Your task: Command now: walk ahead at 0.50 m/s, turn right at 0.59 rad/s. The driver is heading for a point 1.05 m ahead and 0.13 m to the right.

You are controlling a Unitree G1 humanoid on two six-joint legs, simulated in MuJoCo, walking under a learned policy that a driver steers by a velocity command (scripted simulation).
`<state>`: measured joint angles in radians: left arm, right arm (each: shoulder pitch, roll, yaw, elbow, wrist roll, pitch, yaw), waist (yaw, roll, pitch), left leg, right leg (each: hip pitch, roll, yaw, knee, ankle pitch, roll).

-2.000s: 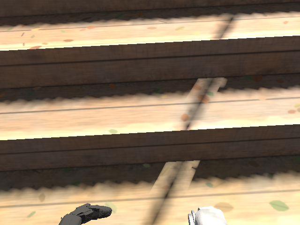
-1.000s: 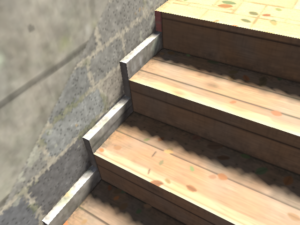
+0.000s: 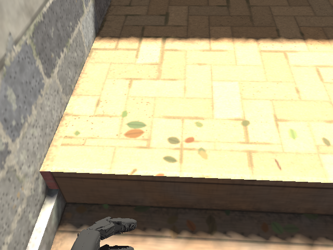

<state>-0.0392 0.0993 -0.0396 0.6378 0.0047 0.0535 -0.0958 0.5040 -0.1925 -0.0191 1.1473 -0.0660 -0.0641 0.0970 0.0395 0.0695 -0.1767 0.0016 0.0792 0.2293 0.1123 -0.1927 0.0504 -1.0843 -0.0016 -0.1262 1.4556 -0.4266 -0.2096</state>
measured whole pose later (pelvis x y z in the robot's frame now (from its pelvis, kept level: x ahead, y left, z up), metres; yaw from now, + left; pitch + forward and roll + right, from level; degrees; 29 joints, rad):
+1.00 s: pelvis +0.48 -0.13 +0.33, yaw -24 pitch +7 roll -3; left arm -0.23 0.10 -0.12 0.61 0.05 0.02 -0.11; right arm 0.64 -0.07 0.05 1.12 -0.06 -0.13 0.12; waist -0.11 0.06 -0.12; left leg 0.09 0.18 0.06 0.19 -0.32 -0.02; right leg -1.19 -0.11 -0.16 1.41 -0.31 -0.19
